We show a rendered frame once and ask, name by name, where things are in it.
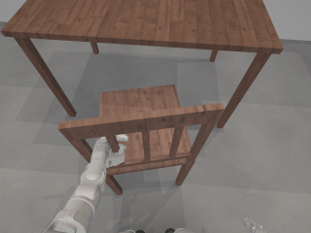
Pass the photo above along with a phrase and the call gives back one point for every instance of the table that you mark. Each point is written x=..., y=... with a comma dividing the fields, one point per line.
x=230, y=25

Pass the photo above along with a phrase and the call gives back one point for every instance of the left robot forearm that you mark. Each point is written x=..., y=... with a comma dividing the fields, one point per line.
x=82, y=205

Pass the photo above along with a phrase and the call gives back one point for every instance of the robot right hand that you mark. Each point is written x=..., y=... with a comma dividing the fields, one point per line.
x=253, y=226

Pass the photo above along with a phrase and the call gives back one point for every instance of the robot left hand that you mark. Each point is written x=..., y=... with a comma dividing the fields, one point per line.
x=103, y=153

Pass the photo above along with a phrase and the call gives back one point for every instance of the chair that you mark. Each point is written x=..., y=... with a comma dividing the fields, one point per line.
x=156, y=127

